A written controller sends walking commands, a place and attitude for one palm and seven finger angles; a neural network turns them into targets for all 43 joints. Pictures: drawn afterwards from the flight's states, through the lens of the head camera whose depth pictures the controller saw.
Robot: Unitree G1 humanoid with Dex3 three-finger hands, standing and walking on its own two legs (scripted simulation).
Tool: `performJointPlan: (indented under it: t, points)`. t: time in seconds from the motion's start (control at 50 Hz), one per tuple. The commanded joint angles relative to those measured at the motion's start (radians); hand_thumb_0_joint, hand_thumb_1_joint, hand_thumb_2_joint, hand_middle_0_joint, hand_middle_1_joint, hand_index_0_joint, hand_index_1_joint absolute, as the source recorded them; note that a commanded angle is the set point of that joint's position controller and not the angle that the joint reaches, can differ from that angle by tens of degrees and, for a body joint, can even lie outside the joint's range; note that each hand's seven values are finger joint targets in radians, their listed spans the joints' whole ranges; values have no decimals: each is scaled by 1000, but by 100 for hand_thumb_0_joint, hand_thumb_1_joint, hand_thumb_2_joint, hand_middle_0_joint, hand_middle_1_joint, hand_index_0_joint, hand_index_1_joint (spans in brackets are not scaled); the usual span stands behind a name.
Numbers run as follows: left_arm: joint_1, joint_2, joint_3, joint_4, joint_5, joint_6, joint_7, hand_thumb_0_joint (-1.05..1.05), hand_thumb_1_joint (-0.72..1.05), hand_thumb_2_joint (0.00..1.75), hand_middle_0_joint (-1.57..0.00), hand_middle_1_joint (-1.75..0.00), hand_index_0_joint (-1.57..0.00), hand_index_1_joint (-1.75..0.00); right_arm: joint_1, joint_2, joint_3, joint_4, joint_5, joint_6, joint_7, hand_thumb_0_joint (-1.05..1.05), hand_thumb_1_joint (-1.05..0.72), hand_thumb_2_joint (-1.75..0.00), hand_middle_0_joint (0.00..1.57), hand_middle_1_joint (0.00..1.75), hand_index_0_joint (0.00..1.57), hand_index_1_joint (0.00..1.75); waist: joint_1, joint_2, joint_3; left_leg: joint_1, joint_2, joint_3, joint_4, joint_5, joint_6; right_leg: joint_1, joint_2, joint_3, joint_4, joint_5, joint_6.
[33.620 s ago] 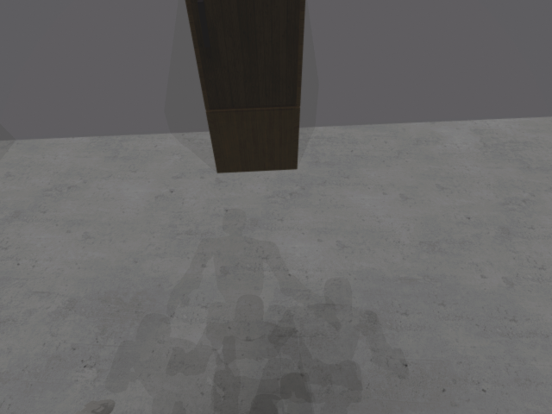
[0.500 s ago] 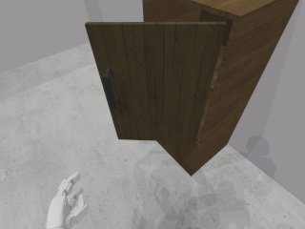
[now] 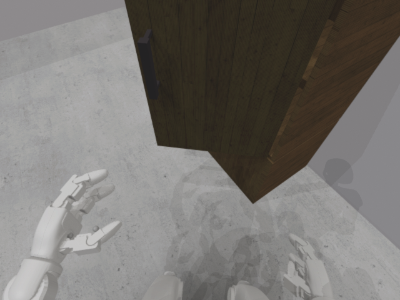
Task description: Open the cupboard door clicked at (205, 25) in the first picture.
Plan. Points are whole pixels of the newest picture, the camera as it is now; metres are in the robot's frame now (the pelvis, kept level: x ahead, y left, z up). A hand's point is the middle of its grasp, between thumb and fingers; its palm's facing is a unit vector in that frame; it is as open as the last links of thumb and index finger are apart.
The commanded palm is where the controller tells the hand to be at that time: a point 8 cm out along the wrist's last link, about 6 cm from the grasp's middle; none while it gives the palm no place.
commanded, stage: raise the hand with hooked fingers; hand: left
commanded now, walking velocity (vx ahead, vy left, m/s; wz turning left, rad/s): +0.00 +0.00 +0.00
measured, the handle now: (151, 66) +0.60 +0.18 +0.10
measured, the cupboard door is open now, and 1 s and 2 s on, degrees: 48 48 48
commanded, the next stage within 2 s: move the hooked fingers beside the handle in 1.42 s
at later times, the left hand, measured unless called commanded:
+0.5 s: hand (65, 196) +0.26 +0.26 +0.08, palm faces -0.01 -1.00 -0.05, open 13.1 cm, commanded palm +0.24 +0.31 +0.09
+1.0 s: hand (37, 157) +0.31 +0.31 +0.12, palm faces -0.01 -1.00 -0.04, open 14.0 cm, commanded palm +0.28 +0.35 +0.12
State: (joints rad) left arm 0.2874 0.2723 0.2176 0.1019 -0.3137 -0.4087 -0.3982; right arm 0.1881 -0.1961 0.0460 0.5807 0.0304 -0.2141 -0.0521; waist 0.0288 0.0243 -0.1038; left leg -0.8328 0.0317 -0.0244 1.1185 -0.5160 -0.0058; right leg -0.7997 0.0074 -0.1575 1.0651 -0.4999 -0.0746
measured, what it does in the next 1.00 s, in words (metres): stands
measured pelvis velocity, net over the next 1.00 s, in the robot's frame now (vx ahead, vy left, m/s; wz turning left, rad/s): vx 0.01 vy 0.03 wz -0.02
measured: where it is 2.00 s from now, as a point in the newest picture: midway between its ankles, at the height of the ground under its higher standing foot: outside the picture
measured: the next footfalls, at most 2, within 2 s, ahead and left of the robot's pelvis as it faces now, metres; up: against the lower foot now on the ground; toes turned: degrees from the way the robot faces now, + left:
none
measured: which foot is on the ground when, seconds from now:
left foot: down 0.00-1.00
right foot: down 0.00-1.00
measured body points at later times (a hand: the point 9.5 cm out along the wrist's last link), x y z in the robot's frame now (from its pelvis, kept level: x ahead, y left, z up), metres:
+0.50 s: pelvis +0.01 +0.03 +0.03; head +0.06 +0.04 +0.48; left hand +0.26 +0.31 +0.09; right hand +0.17 -0.23 -0.04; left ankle +0.02 +0.12 -0.66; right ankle +0.02 -0.08 -0.66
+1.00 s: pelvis +0.01 +0.03 +0.04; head +0.06 +0.04 +0.49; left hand +0.31 +0.36 +0.13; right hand +0.16 -0.22 -0.04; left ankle +0.02 +0.12 -0.66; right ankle +0.02 -0.08 -0.66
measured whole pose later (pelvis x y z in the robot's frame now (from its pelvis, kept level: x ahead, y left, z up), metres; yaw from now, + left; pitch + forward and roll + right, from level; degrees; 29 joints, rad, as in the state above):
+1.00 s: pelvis +0.01 +0.03 +0.04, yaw -1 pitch +9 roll -2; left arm -0.07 0.44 0.43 0.44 -0.36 -0.24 -0.53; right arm 0.29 -0.28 0.06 0.58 0.04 -0.20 -0.08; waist 0.00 0.02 -0.08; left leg -0.58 0.01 0.03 0.85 -0.42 0.04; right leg -0.56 0.00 -0.10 0.79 -0.38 -0.02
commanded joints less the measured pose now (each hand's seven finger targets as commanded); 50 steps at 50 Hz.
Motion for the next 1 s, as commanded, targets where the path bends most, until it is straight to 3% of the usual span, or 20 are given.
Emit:
performJointPlan:
  t: [0.0, 0.04, 0.06, 0.12, 0.16, 0.2, 0.3, 0.34, 0.36, 0.4, 0.5, 0.54, 0.6, 0.64, 0.7, 0.76, 0.8, 0.86, 0.9, 0.98]
  points:
    - [-7, 162, 145, -196, -50, 23, 5, 0, 8, 55, -26, -82, -26, -82, -19, -166, -90, -172, 11, -67, -20, 0, -90, -90, 20, 30, 20, 30, -6, -11, -295, 134, -35, -7, -201, 309, 37, 298, -20, 181, -244, 259, 71]
    - [-16, 152, 148, -189, -48, 17, 34, 0, 4, 53, -26, -86, -26, -86, -18, -162, -88, -166, 7, -70, -18, 0, -90, -90, 20, 30, 20, 30, -8, -28, -251, 125, -35, -9, -222, 289, 35, 280, -17, 169, -254, 222, 72]
    - [-30, 173, 163, -170, -47, 11, 40, 0, 1, 52, -26, -87, -26, -87, -22, -166, -87, -163, 4, -70, -18, 0, -90, -90, 20, 30, 20, 30, -1, -32, -220, 129, -32, -17, -230, 299, 33, 271, -9, 156, -244, 226, 60]
    - [-54, 154, 143, -145, -38, -19, 49, 0, -6, 49, -27, -92, -27, -92, 0, -175, -88, -158, 5, -76, -18, 0, -90, -90, 20, 30, 20, 30, -22, -39, -178, 128, -35, -7, -250, 240, 34, 226, -13, 151, -268, 146, 65]
    - [-68, 168, 143, -141, -40, -30, 43, 0, -10, 47, -27, -94, -27, -94, 7, -187, -87, -162, 5, -82, -19, 0, -90, -90, 20, 30, 20, 30, -18, -25, -172, 142, -34, -9, -262, 241, 35, 229, -9, 144, -267, 140, 56]
    - [-86, 177, 142, -157, -33, -39, 38, 0, -15, 45, -27, -98, -27, -98, 28, -194, -90, -159, 8, -88, -20, 0, -90, -90, 20, 30, 20, 30, -24, 1, -209, 189, -32, -9, -280, 256, 36, 229, -7, 128, -263, 170, 56]
    - [-147, 214, 170, -131, -40, -27, 25, 0, -27, 40, -28, -105, -28, -105, 44, -207, -87, -152, 12, -87, -27, 0, -90, -90, 20, 30, 20, 30, -28, 19, -184, 224, -31, -11, -307, 267, 32, 238, -1, 116, -277, 192, 53]
    - [-189, 228, 174, -146, -41, -25, 23, 0, -31, 38, -29, -108, -29, -108, 45, -210, -83, -152, 12, -88, -28, 0, -90, -90, 20, 30, 20, 30, -29, 63, -185, 250, -31, -15, -321, 273, 30, 241, -1, 110, -279, 199, 49]
    - [-203, 248, 190, -137, -46, -17, 21, 0, -34, 37, -29, -110, -29, -110, 47, -214, -81, -155, 8, -86, -29, 0, -90, -90, 20, 30, 20, 30, -25, 49, -184, 254, -30, -18, -320, 293, 31, 253, 5, 111, -277, 223, 45]
    - [-208, 248, 193, -123, -44, -7, 12, 0, -38, 35, -29, -112, -29, -112, 52, -213, -79, -155, 11, -83, -29, 0, -90, -90, 20, 30, 20, 30, -24, 76, -196, 280, -29, -17, -331, 313, 26, 262, 4, 106, -282, 246, 46]
    - [-270, 263, 205, -59, -55, 36, -19, 0, -50, 30, -30, -120, -30, -120, 52, -220, -73, -156, 13, -73, -29, 0, -90, -90, 20, 30, 20, 30, -33, 46, -173, 296, -28, -18, -345, 328, 23, 274, 9, 101, -301, 282, 48]
    - [-303, 279, 213, -62, -55, 48, -30, 0, -50, 30, -30, -120, -30, -120, 48, -220, -71, -157, 13, -73, -31, 0, -90, -90, 20, 30, 20, 30, -29, 78, -188, 318, -28, -19, -351, 345, 22, 282, 7, 101, -306, 295, 46]
    - [-347, 306, 236, -42, -59, 66, -52, 0, -50, 30, -30, -120, -30, -120, 58, -223, -68, -156, 11, -67, -31, 0, -90, -90, 20, 30, 20, 30, -25, 72, -216, 354, -25, -24, -354, 419, 17, 307, 12, 96, -303, 356, 42]
    - [-367, 309, 243, -2, -65, 77, -63, 0, -50, 30, -30, -120, -30, -120, 57, -224, -66, -152, 13, -64, -34, 0, -90, -90, 20, 30, 20, 30, -32, 37, -195, 342, -25, -22, -358, 398, 19, 301, 13, 96, -316, 348, 46]
    - [-446, 339, 259, 44, -69, 91, -89, 0, -50, 30, -30, -120, -30, -120, 56, -229, -60, -147, 13, -57, -38, 0, -90, -90, 20, 30, 20, 30, -34, 42, -177, 339, -26, -24, -370, 376, 18, 299, 13, 97, -325, 327, 41]
    - [-489, 382, 279, 35, -65, 90, -104, 0, -50, 30, -30, -120, -30, -120, 57, -232, -60, -150, 11, -58, -39, 0, -90, -90, 20, 30, 20, 30, -20, 96, -223, 386, -26, -28, -373, 426, 14, 326, 15, 102, -324, 353, 32]
    - [-501, 393, 291, 48, -65, 92, -110, 0, -50, 30, -30, -120, -30, -120, 66, -230, -60, -145, 11, -56, -40, 0, -90, -90, 20, 30, 20, 30, -22, 80, -245, 413, -22, -33, -383, 464, 12, 332, 16, 97, -330, 371, 36]
    - [-538, 416, 304, 106, -69, 105, -121, 0, -50, 30, -30, -120, -30, -120, 70, -237, -57, -141, 12, -50, -42, 0, -90, -90, 20, 30, 20, 30, -23, 62, -196, 397, -22, -37, -398, 433, 10, 324, 20, 93, -343, 346, 33]
    - [-574, 429, 313, 127, -70, 110, -131, 0, -50, 30, -30, -120, -30, -120, 72, -237, -58, -138, 16, -46, -44, 0, -90, -90, 20, 30, 20, 30, -25, 77, -208, 406, -23, -30, -409, 422, 12, 333, 16, 97, -354, 345, 36]
    - [-523, 378, 273, 185, -74, 127, -152, 0, -50, 30, -30, -120, -30, -120, 76, -239, -60, -151, 19, -43, -37, 0, -90, -90, 20, 30, 20, 30, -24, 33, -180, 389, -25, -27, -416, 408, 17, 329, 17, 97, -365, 338, 35]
